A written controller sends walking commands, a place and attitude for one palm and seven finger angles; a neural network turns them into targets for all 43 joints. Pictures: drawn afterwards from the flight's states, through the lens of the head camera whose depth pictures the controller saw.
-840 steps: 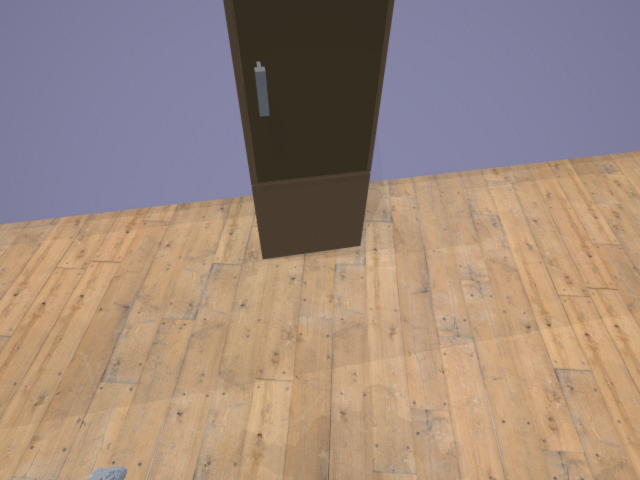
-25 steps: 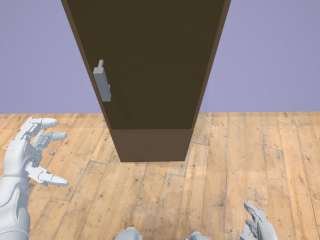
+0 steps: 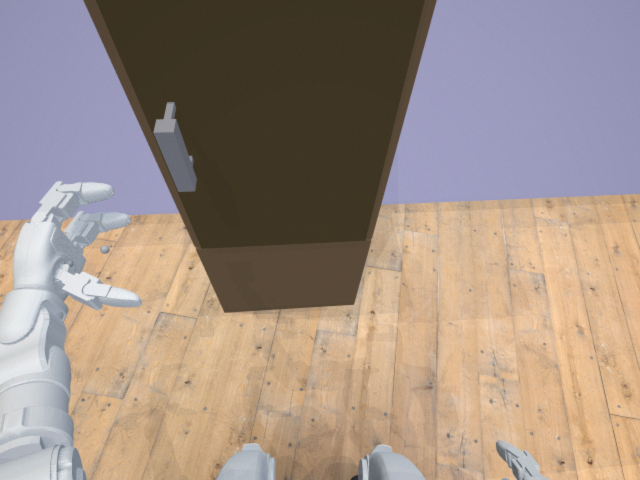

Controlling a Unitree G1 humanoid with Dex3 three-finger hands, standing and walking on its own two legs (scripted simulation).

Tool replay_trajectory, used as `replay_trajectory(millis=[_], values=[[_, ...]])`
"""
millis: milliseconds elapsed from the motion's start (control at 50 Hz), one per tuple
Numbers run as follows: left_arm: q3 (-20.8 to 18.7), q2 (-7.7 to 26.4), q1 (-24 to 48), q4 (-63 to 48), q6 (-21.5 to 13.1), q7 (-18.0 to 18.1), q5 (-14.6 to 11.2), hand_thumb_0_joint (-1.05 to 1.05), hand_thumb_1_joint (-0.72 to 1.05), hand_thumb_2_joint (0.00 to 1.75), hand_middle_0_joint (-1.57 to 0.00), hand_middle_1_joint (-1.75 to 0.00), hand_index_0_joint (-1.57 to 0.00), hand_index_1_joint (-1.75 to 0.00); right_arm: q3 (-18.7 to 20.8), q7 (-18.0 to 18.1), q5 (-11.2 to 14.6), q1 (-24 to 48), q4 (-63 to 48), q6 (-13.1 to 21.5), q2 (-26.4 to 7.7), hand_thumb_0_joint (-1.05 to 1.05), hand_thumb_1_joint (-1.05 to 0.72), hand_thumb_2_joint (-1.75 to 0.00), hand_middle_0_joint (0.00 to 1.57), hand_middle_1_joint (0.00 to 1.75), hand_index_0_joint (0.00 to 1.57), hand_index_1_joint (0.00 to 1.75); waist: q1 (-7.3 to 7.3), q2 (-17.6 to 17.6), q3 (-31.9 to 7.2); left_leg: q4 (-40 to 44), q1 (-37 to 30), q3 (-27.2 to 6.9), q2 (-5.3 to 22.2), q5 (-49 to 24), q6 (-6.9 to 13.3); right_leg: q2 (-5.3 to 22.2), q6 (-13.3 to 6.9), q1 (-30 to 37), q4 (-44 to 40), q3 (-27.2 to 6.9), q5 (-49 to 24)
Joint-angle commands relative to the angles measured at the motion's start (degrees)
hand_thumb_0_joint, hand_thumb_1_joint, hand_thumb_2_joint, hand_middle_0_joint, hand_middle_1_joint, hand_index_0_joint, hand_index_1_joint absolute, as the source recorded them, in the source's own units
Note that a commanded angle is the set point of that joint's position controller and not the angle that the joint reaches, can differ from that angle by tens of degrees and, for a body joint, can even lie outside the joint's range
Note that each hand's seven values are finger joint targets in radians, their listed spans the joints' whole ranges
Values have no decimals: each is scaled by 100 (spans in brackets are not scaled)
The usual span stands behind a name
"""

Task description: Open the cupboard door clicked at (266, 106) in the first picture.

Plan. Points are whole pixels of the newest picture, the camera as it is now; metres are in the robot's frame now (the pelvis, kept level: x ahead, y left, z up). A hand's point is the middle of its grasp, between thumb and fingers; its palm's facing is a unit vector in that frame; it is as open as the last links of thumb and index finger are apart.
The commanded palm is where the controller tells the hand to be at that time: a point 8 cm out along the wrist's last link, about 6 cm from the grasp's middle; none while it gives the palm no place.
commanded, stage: move the hooked fingers beside the handle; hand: left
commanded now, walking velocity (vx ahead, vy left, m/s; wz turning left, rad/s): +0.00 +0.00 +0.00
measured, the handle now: (179, 147) +0.56 +0.22 +0.04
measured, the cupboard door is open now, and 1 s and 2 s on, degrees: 0 0 0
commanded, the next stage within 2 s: slide the fingers in behind the handle in 1.84 s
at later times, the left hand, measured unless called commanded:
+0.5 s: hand (120, 206) +0.44 +0.27 +0.05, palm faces +0.07 -1.00 -0.01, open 14.0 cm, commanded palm +0.42 +0.32 +0.05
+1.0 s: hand (135, 173) +0.50 +0.27 +0.05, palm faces +0.08 -1.00 -0.02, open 14.0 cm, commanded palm +0.48 +0.31 +0.05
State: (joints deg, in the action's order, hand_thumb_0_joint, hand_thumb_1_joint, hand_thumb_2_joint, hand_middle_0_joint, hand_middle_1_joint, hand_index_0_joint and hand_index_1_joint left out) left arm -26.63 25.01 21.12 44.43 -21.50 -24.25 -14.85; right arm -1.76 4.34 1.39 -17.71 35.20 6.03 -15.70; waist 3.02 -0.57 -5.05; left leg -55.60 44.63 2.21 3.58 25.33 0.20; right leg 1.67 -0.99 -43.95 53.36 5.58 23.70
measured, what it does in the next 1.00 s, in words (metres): stands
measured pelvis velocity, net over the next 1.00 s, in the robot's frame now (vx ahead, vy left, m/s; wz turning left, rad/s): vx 0.00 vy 0.02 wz -0.03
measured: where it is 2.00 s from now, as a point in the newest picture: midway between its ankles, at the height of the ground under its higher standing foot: outside the picture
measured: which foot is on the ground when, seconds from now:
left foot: down 0.00-1.00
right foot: down 0.00-1.00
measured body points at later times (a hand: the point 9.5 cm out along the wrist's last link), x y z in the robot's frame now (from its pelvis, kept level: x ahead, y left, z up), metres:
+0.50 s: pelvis +0.00 +0.01 -0.01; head +0.11 +0.04 +0.42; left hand +0.43 +0.33 +0.05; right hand +0.06 -0.26 -0.12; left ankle +0.02 +0.12 -0.68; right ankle +0.02 -0.11 -0.68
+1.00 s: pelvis +0.00 +0.02 -0.02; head +0.14 +0.04 +0.41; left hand +0.49 +0.32 +0.05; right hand +0.01 -0.26 -0.12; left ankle +0.02 +0.12 -0.68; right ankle +0.02 -0.11 -0.68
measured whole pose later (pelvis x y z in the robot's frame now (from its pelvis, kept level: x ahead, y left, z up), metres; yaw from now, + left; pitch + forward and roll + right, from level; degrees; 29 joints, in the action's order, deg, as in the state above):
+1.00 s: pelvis +0.00 +0.02 -0.02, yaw -2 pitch +22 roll -4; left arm -30.1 36.5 47.8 67.7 -23.3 -20.2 -6.0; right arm -2.6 2.4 -0.7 -21.2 35.6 -3.3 -15.7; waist 9.4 -0.6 -5.6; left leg -61.6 56.2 2.2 4.7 27.5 1.5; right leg 0.7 0.1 -54.6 56.5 5.2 23.8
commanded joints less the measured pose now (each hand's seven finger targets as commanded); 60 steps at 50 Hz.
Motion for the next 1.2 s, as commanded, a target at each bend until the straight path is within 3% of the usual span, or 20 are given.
replay_trajectory(millis=[0,20,100,120,160,280,380,440,480,600,700,760,800,840,920,940,1000,1020,1100,1180], values=[[-425,1751,1738,-918,-460,-6,-72,0,-50,30,-30,-120,-30,-120,381,23,18,-349,-630,146,-912,0,-90,-90,20,30,20,30,-64,-376,-2084,684,-857,-211,-302,-1602,118,-270,5,1296,-567,-466,-1573],[-400,1778,1965,-871,-463,-17,-58,0,-50,30,-30,-120,-30,-120,392,25,18,-375,-588,122,-921,0,-90,-90,20,30,20,30,8,-409,-2065,652,-833,-203,-290,-1565,121,-268,21,1216,-562,-470,-1556],[-555,1951,2028,-509,-478,-73,-48,0,-50,30,-30,-120,-30,-120,408,12,6,-483,-561,27,-954,0,-90,-90,20,30,20,30,-27,-442,-2140,607,-821,-205,-286,-1644,125,-294,-1,1175,-527,-467,-1601],[-591,2059,2201,-446,-479,-72,-22,0,-50,30,-30,-120,-30,-120,407,14,1,-509,-526,-8,-972,0,-90,-90,20,30,20,30,28,-333,-2097,595,-744,-219,-275,-1618,130,-287,19,1166,-524,-463,-1607],[-443,1952,2415,-284,-470,-85,40,0,-50,30,-30,-120,-30,-120,400,0,6,-520,-536,-57,-959,0,-90,-90,20,30,20,30,66,-482,-1971,597,-702,-220,-279,-1465,125,-288,13,971,-525,-440,-1417],[-350,2031,3171,-78,-589,-9,149,0,-50,30,-30,-120,-30,-120,416,0,-30,-691,-436,-180,-1002,0,-90,-90,20,30,20,30,214,-493,-2240,454,-905,-326,-227,-1653,139,-338,-7,611,-379,-375,-1402],[-483,2339,3490,257,-593,102,324,0,-50,30,-30,-120,-30,-120,409,-31,-59,-804,-407,-314,-1034,0,-90,-90,20,30,20,30,194,-683,-2395,396,-961,-383,-209,-1807,111,-348,-29,494,-295,-342,-1420],[-429,2304,3649,293,-592,156,379,0,-50,30,-30,-120,-30,-120,404,-72,-80,-844,-383,-382,-1027,0,-90,-90,20,30,20,30,216,-846,-2500,369,-1118,-403,-187,-1952,79,-344,-13,376,-286,-318,-1447],[-513,2367,3586,390,-583,175,352,0,-50,30,-30,-120,-30,-120,395,-80,-96,-898,-407,-434,-1048,0,-90,-90,20,30,20,30,230,-674,-2532,346,-1106,-429,-166,-2136,93,-374,-17,377,-244,-286,-1555],[-446,2402,4001,423,-593,281,478,0,-50,30,-30,-120,-30,-120,406,-113,-122,-1017,-361,-567,-1062,0,-90,-90,20,30,20,30,323,-820,-2639,306,-1283,-477,-127,-2264,67,-385,1,137,-240,-264,-1504],[-291,2331,4348,770,-586,347,578,0,-50,30,-30,-120,-30,-120,383,-125,-136,-1094,-290,-658,-1078,0,-90,-90,20,30,20,30,461,-702,-2428,301,-1129,-517,-117,-2022,71,-392,5,-43,-258,-245,-1311],[-340,2494,4599,871,-580,406,663,0,-50,30,-30,-120,-30,-120,375,-117,-156,-1143,-248,-703,-1094,0,-90,-90,20,30,20,30,511,-791,-2458,261,-1067,-522,-120,-1927,80,-379,5,-97,-249,-257,-1261],[-526,2738,4660,828,-637,438,687,0,-50,30,-30,-120,-30,-120,375,-117,-182,-1208,-242,-734,-1111,0,-90,-90,20,30,20,30,447,-856,-2736,199,-1185,-534,-121,-2210,68,-389,-6,-5,-197,-276,-1442],[-408,2628,4708,982,-608,436,712,0,-50,30,-30,-120,-30,-120,349,-134,-182,-1219,-238,-762,-1087,0,-90,-90,20,30,20,30,506,-867,-2663,161,-1077,-502,-127,-2192,77,-388,13,-11,-199,-283,-1477],[-657,3069,4738,1188,-560,450,804,0,-50,30,-30,-120,-30,-120,328,-135,-200,-1299,-267,-843,-1126,0,-90,-90,20,30,20,30,481,-892,-2742,105,-877,-473,-133,-2225,102,-397,15,144,-164,-317,-1620],[-469,2912,4842,1214,-531,431,827,0,-50,30,-30,-120,-30,-120,309,-144,-191,-1293,-261,-860,-1107,0,-90,-90,20,30,20,30,569,-973,-2676,93,-883,-458,-131,-2165,109,-398,25,33,-182,-321,-1578],[-531,3034,5041,1333,-516,413,815,0,-50,30,-30,-120,-30,-120,306,-136,-206,-1370,-240,-903,-1149,0,-90,-90,20,30,20,30,649,-824,-2643,54,-820,-497,-107,-2137,122,-418,34,-42,-185,-312,-1541],[-524,3107,5225,1278,-519,398,820,0,-50,30,-30,-120,-30,-120,299,-130,-211,-1356,-228,-909,-1158,0,-90,-90,20,30,20,30,689,-939,-2688,26,-778,-487,-110,-2042,129,-405,44,-51,-187,-339,-1506],[-625,3062,4658,1199,-518,315,762,0,-50,30,-30,-120,-30,-120,325,-174,-228,-1436,-304,-958,-1148,0,-90,-90,20,30,20,30,516,-1037,-3103,20,-1081,-477,-100,-2566,103,-430,18,127,-131,-303,-1834],[-693,3065,4466,1171,-433,255,675,0,-50,30,-30,-120,-30,-120,336,-193,-206,-1436,-351,-1017,-1137,0,-90,-90,20,30,20,30,497,-805,-2858,45,-779,-415,-113,-2434,148,-448,22,341,-173,-318,-1967]])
